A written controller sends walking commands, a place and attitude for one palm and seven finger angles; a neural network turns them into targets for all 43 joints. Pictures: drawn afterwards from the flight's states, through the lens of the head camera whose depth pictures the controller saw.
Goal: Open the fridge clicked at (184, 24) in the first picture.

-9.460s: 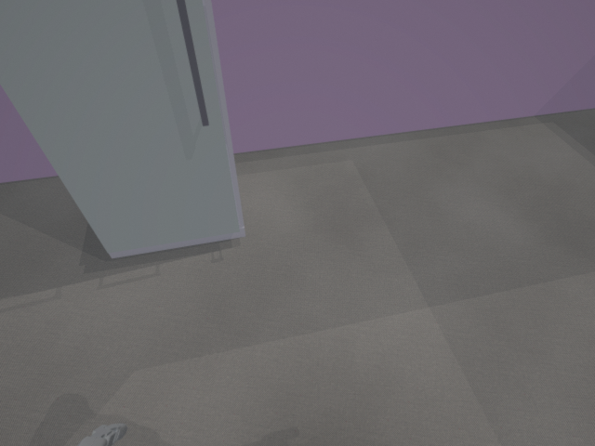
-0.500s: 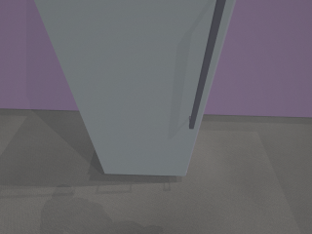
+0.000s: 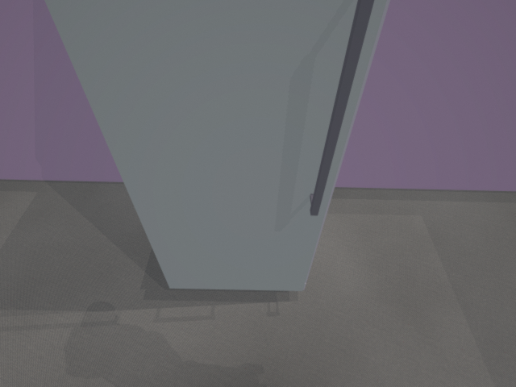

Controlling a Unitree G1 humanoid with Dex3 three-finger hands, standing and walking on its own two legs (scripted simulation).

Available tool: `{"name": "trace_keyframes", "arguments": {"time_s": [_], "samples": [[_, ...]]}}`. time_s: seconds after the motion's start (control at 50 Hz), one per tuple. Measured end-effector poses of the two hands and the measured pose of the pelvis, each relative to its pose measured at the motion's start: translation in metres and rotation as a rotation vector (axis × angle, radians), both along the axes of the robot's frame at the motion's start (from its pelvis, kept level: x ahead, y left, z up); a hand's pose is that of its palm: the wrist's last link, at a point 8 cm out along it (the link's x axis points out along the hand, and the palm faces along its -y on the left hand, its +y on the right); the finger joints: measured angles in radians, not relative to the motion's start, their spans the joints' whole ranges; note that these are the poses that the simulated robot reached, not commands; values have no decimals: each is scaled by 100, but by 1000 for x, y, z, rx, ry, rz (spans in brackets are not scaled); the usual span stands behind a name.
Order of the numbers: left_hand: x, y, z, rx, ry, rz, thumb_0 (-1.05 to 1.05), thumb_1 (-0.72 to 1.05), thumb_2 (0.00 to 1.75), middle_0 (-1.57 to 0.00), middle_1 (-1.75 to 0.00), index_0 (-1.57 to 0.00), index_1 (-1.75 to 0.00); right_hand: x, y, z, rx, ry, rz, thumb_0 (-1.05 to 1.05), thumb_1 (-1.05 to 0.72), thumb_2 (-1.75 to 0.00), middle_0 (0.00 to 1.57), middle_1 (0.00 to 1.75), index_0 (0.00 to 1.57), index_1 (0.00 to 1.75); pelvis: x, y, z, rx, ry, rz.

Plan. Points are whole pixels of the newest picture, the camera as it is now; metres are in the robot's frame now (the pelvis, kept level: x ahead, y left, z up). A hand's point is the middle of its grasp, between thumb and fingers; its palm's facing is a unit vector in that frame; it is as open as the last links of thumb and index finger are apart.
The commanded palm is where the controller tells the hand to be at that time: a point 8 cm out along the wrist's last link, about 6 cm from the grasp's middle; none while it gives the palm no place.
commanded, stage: look again from close up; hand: right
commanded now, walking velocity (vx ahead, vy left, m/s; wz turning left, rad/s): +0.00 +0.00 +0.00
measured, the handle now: (331, 127) +0.56 -0.11 +0.11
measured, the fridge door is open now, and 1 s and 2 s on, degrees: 0 0 0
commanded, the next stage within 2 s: shuffle to correct the standing spot in 1.04 s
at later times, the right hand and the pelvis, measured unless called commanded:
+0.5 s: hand out of the picture +0.07 -0.23 -0.16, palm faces -0.03 +0.95 -0.32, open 7.4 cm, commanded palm none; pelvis +0.01 +0.01 +0.00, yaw +0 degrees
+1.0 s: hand out of the picture +0.06 -0.22 -0.16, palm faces -0.03 +0.95 -0.30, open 7.4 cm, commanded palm none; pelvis +0.01 +0.01 +0.00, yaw +0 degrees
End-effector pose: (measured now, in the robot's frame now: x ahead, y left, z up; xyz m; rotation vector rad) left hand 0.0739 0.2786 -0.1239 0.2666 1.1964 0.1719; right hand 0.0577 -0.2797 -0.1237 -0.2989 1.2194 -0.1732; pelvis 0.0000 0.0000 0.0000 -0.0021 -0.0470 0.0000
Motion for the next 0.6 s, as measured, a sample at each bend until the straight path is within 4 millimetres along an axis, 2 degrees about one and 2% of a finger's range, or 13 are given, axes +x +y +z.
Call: {"name": "trace_keyframes", "arguments": {"time_s": [0.18,0.6], "samples": [[7,8,2,10,6,-8,0,91,90,-20,-30,-21,-30,11,-1,4,-11,-11,2,1,-91,-90,20,30,20,30,6,4,2,1,0,-3],[-7,10,-2,1,60,8,0,91,90,-20,-30,-21,-30,7,9,3,0,22,-6,1,-91,-90,20,30,20,30,13,10,4,2,-3,1]]}}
